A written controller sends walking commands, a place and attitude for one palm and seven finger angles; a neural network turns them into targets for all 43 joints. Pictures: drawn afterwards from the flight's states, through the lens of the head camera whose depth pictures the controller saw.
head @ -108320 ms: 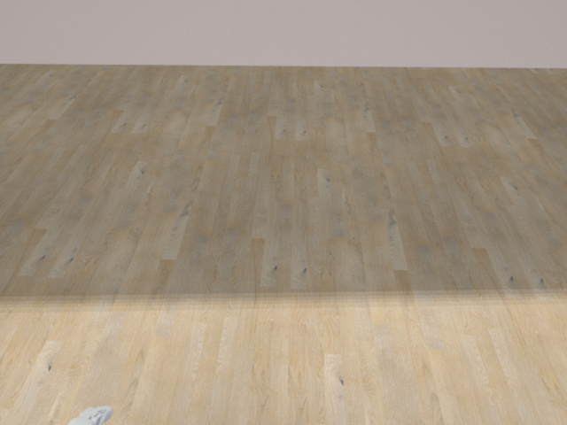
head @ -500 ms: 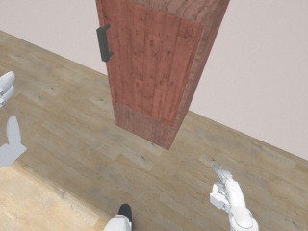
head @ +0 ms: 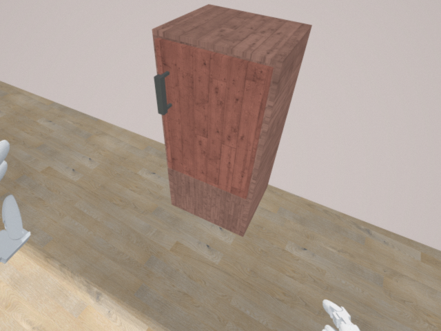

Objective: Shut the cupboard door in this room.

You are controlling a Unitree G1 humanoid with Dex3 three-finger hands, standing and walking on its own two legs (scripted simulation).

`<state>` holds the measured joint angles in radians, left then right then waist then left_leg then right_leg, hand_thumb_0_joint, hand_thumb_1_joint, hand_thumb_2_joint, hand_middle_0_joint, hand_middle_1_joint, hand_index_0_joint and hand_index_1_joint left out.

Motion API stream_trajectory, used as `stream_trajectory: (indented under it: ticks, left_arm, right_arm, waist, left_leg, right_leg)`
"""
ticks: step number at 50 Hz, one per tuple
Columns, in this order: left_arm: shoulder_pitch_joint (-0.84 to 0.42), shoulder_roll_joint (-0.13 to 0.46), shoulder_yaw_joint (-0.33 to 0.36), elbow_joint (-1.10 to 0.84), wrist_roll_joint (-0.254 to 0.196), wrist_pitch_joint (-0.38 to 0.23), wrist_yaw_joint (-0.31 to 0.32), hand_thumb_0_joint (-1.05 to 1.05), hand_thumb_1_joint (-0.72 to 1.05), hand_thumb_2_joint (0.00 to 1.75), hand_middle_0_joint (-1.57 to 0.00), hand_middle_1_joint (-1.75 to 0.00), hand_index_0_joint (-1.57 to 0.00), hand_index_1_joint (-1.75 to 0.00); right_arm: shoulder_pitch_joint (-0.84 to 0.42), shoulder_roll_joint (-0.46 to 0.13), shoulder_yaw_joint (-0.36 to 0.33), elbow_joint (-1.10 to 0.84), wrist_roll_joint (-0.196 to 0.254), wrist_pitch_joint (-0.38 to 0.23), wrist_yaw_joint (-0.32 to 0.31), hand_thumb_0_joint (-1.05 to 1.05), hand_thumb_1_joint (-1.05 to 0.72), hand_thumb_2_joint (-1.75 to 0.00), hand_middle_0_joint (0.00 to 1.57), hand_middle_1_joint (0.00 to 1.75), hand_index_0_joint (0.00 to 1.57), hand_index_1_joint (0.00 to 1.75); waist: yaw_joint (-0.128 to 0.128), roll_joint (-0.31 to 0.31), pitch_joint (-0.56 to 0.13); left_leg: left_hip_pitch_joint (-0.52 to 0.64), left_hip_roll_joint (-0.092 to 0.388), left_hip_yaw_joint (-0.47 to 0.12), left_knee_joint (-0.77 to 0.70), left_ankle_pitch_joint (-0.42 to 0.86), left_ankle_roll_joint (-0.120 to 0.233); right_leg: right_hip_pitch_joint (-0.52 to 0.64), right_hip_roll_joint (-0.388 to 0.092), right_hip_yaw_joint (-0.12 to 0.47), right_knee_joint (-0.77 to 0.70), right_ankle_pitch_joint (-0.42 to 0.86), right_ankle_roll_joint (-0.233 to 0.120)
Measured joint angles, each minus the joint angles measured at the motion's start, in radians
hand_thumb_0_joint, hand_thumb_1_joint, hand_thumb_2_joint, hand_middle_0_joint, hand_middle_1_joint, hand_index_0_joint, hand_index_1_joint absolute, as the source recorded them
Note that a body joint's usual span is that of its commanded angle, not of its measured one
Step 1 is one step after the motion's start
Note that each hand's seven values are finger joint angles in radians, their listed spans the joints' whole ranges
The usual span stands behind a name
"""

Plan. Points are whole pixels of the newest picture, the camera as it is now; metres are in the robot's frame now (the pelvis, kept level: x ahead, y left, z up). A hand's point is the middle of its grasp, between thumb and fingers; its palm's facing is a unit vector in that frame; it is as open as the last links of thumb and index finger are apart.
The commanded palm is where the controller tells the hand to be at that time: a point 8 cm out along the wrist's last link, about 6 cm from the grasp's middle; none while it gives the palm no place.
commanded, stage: stop stepping back and stand still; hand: left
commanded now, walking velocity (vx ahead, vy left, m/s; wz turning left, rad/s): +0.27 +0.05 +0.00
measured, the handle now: (164, 92) +0.89 +0.20 -0.02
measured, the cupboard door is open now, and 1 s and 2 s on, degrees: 0 0 0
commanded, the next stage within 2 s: let the arm hang, fingers relaxed in 0.36 s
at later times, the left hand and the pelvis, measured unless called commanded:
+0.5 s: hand (22, 239) +0.21 +0.27 +0.15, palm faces +0.40 -0.77 -0.50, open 7.4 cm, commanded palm none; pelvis +0.00 +0.01 -0.01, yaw +1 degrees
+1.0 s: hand out of the picture -0.03 +0.21 -0.17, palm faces +0.07 -0.98 -0.21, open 7.2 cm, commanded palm none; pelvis +0.00 +0.02 +0.00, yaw +2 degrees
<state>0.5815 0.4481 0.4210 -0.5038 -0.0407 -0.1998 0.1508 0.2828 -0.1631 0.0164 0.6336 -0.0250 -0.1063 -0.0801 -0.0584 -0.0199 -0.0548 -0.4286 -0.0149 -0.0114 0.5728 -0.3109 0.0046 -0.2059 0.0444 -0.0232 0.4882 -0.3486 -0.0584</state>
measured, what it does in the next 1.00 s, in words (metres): steps on the spot: left foot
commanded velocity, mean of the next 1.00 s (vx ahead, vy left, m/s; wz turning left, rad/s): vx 0.03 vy -0.02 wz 0.00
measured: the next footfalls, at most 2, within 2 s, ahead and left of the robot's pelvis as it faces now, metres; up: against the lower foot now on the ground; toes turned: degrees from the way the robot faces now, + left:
left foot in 0.18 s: +0.06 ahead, +0.15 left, +0.00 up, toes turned +5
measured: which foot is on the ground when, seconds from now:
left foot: up 0.00-0.16, down 0.18-1.00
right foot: down 0.00-1.00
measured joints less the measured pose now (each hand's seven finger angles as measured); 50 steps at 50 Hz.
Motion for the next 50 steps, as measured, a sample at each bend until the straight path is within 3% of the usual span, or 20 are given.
stream_trajectory:
  ticks: [3, 5, 7, 9, 11, 15, 17, 20, 23, 25, 27, 30, 33, 36, 38, 42, 50]
  left_arm:
    - [0.006, -0.005, 0.005, -0.006, 0.002, -0.018, 0.006, 0.01, 0.89, 0.90, -0.21, -0.30, -0.21, -0.30]
    - [-0.028, -0.028, -0.002, 0.030, 0.008, -0.025, 0.012, 0.01, 0.89, 0.90, -0.21, -0.30, -0.21, -0.30]
    - [-0.081, -0.055, -0.016, 0.074, 0.014, -0.017, 0.021, 0.01, 0.89, 0.90, -0.21, -0.30, -0.21, -0.30]
    - [-0.131, -0.083, -0.031, 0.097, 0.016, -0.001, 0.030, 0.01, 0.89, 0.90, -0.21, -0.30, -0.21, -0.30]
    - [-0.163, -0.095, -0.029, 0.099, 0.012, 0.011, 0.035, 0.01, 0.89, 0.90, -0.21, -0.30, -0.21, -0.30]
    - [-0.132, -0.067, 0.006, 0.080, 0.014, 0.023, 0.029, 0.01, 0.89, 0.90, -0.21, -0.30, -0.20, -0.30]
    - [-0.098, -0.050, 0.012, 0.047, 0.015, 0.024, 0.025, 0.01, 0.89, 0.90, -0.21, -0.30, -0.20, -0.30]
    - [-0.043, -0.023, 0.020, -0.001, 0.016, 0.011, 0.023, 0.02, 0.89, 0.90, -0.21, -0.30, -0.20, -0.30]
    - [-0.034, -0.019, 0.017, 0.006, 0.014, 0.000, 0.019, 0.01, 0.89, 0.90, -0.21, -0.30, -0.20, -0.30]
    - [-0.107, -0.031, -0.056, 0.147, 0.047, 0.012, -0.028, 0.01, 0.89, 0.90, -0.21, -0.30, -0.20, -0.30]
    - [-0.202, -0.075, -0.157, 0.373, 0.059, 0.087, -0.080, 0.00, 0.89, 0.90, -0.20, -0.30, -0.20, -0.30]
    - [-0.304, -0.161, -0.280, 0.733, 0.067, 0.191, -0.121, 0.00, 0.90, 0.90, -0.20, -0.30, -0.19, -0.29]
    - [-0.340, -0.231, -0.366, 1.032, 0.068, 0.248, -0.138, 0.00, 0.91, 0.90, -0.19, -0.30, -0.19, -0.29]
    - [-0.321, -0.294, -0.423, 1.256, 0.059, 0.271, -0.149, 0.01, 0.91, 0.90, -0.20, -0.30, -0.19, -0.29]
    - [-0.320, -0.305, -0.375, 1.320, 0.029, 0.241, -0.123, -0.04, 0.98, 0.90, -0.20, -0.30, -0.20, -0.29]
    - [-0.308, -0.262, -0.377, 1.425, 0.048, 0.222, -0.132, -0.07, 1.01, 0.90, -0.21, -0.30, -0.20, -0.30]
    - [-0.242, -0.251, -0.400, 1.598, 0.049, 0.217, -0.135, -0.02, 0.95, 0.90, -0.20, -0.30, -0.20, -0.29]
  right_arm:
    - [0.003, -0.010, -0.004, 0.017, 0.001, 0.021, 0.010, 0.01, -0.90, -0.90, 0.20, 0.30, 0.20, 0.30]
    - [0.016, -0.024, -0.007, 0.031, 0.004, 0.028, 0.006, 0.01, -0.90, -0.90, 0.20, 0.30, 0.20, 0.30]
    - [0.026, -0.039, -0.011, 0.042, 0.007, 0.028, -0.005, 0.01, -0.90, -0.90, 0.20, 0.30, 0.20, 0.30]
    - [0.030, -0.061, -0.018, 0.039, 0.010, 0.020, -0.017, 0.01, -0.90, -0.90, 0.20, 0.30, 0.20, 0.30]
    - [0.006, -0.067, -0.025, 0.036, 0.013, 0.012, -0.026, 0.01, -0.90, -0.90, 0.20, 0.30, 0.20, 0.30]
    - [-0.030, -0.014, -0.018, 0.028, 0.011, -0.015, -0.016, 0.01, -0.90, -0.90, 0.20, 0.30, 0.20, 0.30]
    - [-0.022, 0.009, -0.004, 0.018, 0.007, -0.027, -0.003, 0.01, -0.90, -0.90, 0.20, 0.30, 0.20, 0.30]
    - [-0.004, 0.026, 0.019, -0.003, 0.004, -0.029, 0.011, 0.01, -0.90, -0.90, 0.20, 0.30, 0.20, 0.30]
    - [-0.008, 0.016, 0.024, 0.000, 0.004, -0.009, 0.017, 0.01, -0.90, -0.90, 0.20, 0.30, 0.20, 0.30]
    - [-0.020, -0.015, 0.000, 0.061, 0.005, -0.012, 0.054, 0.01, -0.90, -0.90, 0.20, 0.30, 0.20, 0.30]
    - [-0.038, -0.054, -0.018, 0.115, 0.005, 0.027, 0.072, 0.00, -0.90, -0.90, 0.20, 0.30, 0.20, 0.30]
    - [-0.059, -0.092, -0.028, 0.162, -0.001, 0.089, 0.078, 0.00, -0.90, -0.90, 0.20, 0.30, 0.20, 0.30]
    - [-0.073, -0.082, -0.027, 0.199, -0.010, 0.121, 0.076, 0.01, -0.90, -0.90, 0.20, 0.30, 0.20, 0.30]
    - [-0.064, -0.062, -0.013, 0.242, -0.011, 0.124, 0.072, 0.00, -0.91, -0.90, 0.20, 0.30, 0.20, 0.30]
    - [-0.043, -0.043, -0.009, 0.281, -0.009, 0.126, 0.064, 0.00, -0.91, -0.90, 0.20, 0.29, 0.20, 0.30]
    - [-0.011, -0.016, -0.012, 0.358, -0.010, 0.139, 0.056, 0.00, -0.91, -0.90, 0.20, 0.29, 0.20, 0.30]
    - [0.031, 0.014, -0.014, 0.445, 0.002, 0.132, 0.048, 0.00, -0.91, -0.90, 0.20, 0.29, 0.20, 0.30]
  waist:
    - [0.050, -0.013, -0.013]
    - [0.068, -0.013, -0.029]
    - [0.077, -0.013, -0.037]
    - [0.072, 0.001, -0.032]
    - [0.058, -0.005, 0.000]
    - [0.029, -0.036, 0.036]
    - [0.023, -0.033, 0.039]
    - [0.026, -0.020, 0.034]
    - [0.034, 0.015, 0.037]
    - [0.045, 0.049, 0.016]
    - [0.051, 0.081, 0.001]
    - [0.039, 0.100, 0.009]
    - [0.024, 0.044, 0.054]
    - [0.019, -0.007, 0.082]
    - [0.030, -0.026, 0.091]
    - [0.054, -0.028, 0.088]
    - [0.053, 0.015, 0.082]
  left_leg:
    - [-0.073, 0.002, 0.018, 0.283, -0.042, -0.007]
    - [-0.060, 0.026, 0.033, 0.296, -0.048, 0.000]
    - [-0.004, 0.052, 0.050, 0.211, -0.054, 0.009]
    - [0.072, 0.069, 0.053, 0.093, -0.082, 0.019]
    - [0.078, 0.057, 0.056, 0.065, 0.052, 0.013]
    - [0.098, 0.043, 0.078, 0.043, 0.069, 0.008]
    - [0.116, 0.051, 0.076, 0.000, 0.085, 0.001]
    - [0.119, 0.065, 0.075, -0.017, 0.090, -0.013]
    - [0.092, 0.076, 0.060, 0.036, 0.036, -0.018]
    - [0.049, 0.067, 0.044, 0.111, 0.012, -0.018]
    - [0.039, 0.056, 0.038, 0.138, 0.024, -0.017]
    - [0.068, 0.046, 0.025, 0.117, 0.003, -0.016]
    - [0.105, 0.026, 0.037, 0.086, 0.006, -0.018]
    - [0.143, 0.031, 0.045, 0.028, 0.029, -0.018]
    - [0.151, 0.042, 0.032, -0.009, 0.052, -0.022]
    - [0.169, 0.059, 0.022, -0.075, 0.092, -0.029]
    - [0.218, 0.059, 0.045, -0.141, 0.118, -0.021]
  right_leg:
    - [-0.013, -0.020, 0.013, 0.012, 0.075, -0.011]
    - [-0.017, -0.036, 0.005, 0.029, 0.060, 0.012]
    - [-0.023, -0.055, -0.014, 0.058, 0.031, 0.023]
    - [-0.039, -0.064, -0.033, 0.108, 0.011, 0.034]
    - [-0.073, -0.069, -0.017, 0.198, -0.044, 0.041]
    - [-0.163, -0.042, 0.018, 0.399, -0.100, 0.050]
    - [-0.155, -0.033, -0.005, 0.346, -0.083, 0.054]
    - [-0.082, -0.024, -0.042, 0.143, -0.029, 0.051]
    - [-0.064, -0.007, -0.051, 0.079, 0.072, 0.003]
    - [-0.082, -0.013, -0.065, 0.091, 0.060, -0.006]
    - [-0.099, -0.030, -0.075, 0.126, 0.034, -0.001]
    - [-0.111, -0.050, -0.088, 0.186, -0.005, 0.007]
    - [-0.100, -0.072, -0.077, 0.207, -0.017, 0.017]
    - [-0.070, -0.063, -0.069, 0.156, 0.011, 0.016]
    - [-0.047, -0.048, -0.084, 0.093, 0.045, 0.009]
    - [-0.009, -0.026, -0.094, -0.013, 0.103, 0.003]
    - [0.035, -0.023, -0.071, -0.088, 0.144, 0.012]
